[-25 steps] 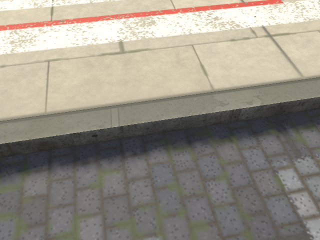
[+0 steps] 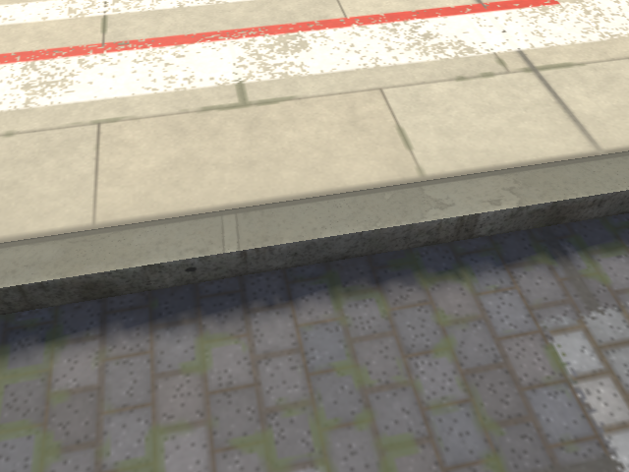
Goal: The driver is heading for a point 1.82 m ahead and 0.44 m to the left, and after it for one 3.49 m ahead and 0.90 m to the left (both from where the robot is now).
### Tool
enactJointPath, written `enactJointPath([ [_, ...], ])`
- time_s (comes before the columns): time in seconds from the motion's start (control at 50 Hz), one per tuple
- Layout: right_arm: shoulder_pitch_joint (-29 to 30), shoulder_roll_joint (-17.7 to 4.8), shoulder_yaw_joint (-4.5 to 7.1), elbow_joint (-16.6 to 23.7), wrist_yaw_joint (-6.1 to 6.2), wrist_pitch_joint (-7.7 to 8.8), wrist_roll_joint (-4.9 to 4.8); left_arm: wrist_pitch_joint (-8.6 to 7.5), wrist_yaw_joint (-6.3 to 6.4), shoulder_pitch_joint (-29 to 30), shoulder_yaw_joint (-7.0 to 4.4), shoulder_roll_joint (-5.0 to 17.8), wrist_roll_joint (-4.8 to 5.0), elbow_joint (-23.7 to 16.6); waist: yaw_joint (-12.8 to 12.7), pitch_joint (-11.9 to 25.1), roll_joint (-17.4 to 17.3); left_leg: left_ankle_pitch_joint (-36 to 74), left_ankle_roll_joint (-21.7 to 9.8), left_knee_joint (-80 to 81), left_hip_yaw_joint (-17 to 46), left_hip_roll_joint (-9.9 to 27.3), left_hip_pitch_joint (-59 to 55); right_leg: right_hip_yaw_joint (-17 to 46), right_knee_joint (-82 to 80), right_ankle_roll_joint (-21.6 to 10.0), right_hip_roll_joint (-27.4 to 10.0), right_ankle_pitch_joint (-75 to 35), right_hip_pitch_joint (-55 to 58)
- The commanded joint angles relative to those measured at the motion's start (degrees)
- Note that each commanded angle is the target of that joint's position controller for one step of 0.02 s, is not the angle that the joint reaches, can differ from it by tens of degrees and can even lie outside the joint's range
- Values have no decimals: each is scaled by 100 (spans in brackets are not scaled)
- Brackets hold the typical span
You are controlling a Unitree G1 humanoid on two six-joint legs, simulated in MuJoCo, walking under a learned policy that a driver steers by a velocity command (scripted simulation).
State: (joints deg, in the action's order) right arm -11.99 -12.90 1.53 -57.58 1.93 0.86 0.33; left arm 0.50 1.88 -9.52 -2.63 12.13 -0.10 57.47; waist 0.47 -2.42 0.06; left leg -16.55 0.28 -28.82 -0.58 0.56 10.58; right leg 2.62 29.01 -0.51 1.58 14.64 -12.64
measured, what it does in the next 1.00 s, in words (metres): stands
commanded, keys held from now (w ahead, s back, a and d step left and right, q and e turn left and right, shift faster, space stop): no key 0.88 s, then w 0.12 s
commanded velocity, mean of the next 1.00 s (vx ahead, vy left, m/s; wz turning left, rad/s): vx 0.01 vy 0.00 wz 0.00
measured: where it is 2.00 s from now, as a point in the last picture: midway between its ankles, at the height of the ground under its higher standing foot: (325, 468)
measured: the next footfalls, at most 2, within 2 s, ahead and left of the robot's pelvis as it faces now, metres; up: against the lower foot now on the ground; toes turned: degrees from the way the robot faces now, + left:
left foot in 1.60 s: +0.45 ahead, +0.12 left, +0.00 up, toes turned +3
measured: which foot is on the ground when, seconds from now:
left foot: down 0.00-1.00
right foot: down 0.00-1.00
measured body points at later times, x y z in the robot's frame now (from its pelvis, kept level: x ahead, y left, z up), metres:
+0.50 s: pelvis +0.00 +0.01 +0.00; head +0.01 +0.01 +0.45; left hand +0.04 +0.25 -0.15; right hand +0.02 -0.24 -0.15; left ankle -0.01 +0.12 -0.74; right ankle +0.01 -0.12 -0.74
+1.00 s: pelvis +0.01 +0.01 +0.00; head +0.01 +0.01 +0.45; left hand +0.02 +0.25 -0.16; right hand +0.00 -0.23 -0.16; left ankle -0.01 +0.12 -0.74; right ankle +0.01 -0.11 -0.73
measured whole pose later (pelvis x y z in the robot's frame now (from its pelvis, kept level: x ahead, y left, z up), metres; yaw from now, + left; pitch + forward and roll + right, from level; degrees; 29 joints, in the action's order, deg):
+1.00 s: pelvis +0.01 +0.01 +0.00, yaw +0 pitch -1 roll +0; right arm -18.7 -10.9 1.2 -62.0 2.3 1.1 -0.9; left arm -0.4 2.4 -14.7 -1.2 10.9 0.6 64.9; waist 0.3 -0.4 -0.1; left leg -20.0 -2.2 -30.9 -0.6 -0.7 11.5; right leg 2.0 34.4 -1.5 0.5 22.9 -14.7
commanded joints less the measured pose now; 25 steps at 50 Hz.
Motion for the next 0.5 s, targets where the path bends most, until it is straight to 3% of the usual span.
enactJointPath([
  [0.02,-124,-589,98,115,25,47,-2,-48,22,3,-99,595,4,-91,-10,127,-11,635,-103,549,159,163,263,235,-453,-163,-251,-928,218],
  [0.5,-542,-408,6,-276,40,37,-12,-36,51,-210,17,489,17,501,-36,9,-18,603,-154,628,148,94,288,103,-513,-92,-211,-815,137],
])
